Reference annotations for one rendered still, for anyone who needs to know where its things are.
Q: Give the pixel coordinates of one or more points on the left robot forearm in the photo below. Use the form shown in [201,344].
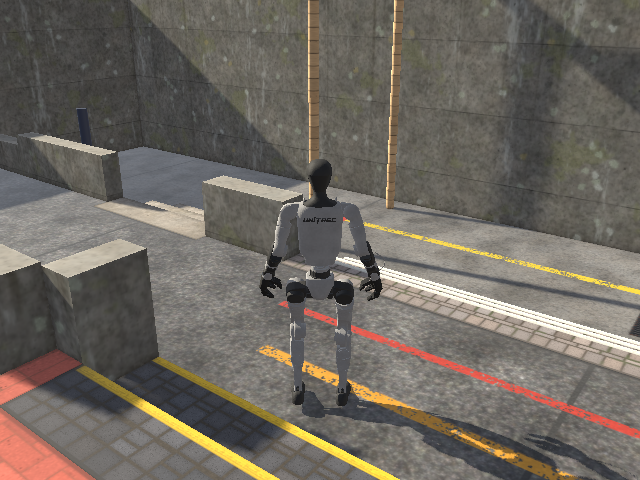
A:
[271,264]

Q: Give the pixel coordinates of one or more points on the right robot forearm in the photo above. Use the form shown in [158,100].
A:
[370,264]

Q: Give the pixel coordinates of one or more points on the left robot hand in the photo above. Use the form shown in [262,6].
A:
[269,283]

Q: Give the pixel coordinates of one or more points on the right robot hand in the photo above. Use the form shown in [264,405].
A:
[377,285]

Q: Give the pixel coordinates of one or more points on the left robot upper arm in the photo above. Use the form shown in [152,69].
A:
[287,213]

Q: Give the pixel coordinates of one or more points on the robot head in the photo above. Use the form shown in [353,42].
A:
[319,173]

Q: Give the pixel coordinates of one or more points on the left robot shin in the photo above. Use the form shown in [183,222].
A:
[297,357]

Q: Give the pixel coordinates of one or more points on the right robot upper arm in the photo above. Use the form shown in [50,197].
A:
[351,212]

